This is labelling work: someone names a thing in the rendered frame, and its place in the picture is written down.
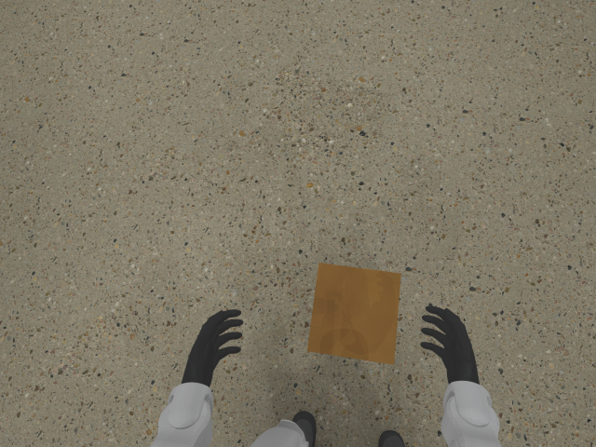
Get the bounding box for robot right hand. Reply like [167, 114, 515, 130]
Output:
[420, 306, 480, 384]

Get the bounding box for robot left foot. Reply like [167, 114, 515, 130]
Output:
[292, 412, 317, 447]

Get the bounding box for robot left hand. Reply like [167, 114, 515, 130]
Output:
[182, 309, 243, 387]

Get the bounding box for robot right forearm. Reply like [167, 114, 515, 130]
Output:
[440, 381, 502, 447]

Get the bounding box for carton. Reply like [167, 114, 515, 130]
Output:
[307, 263, 401, 365]

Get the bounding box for robot left thigh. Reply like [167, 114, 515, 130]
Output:
[250, 427, 308, 447]

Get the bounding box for robot left forearm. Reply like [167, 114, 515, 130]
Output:
[150, 382, 213, 447]

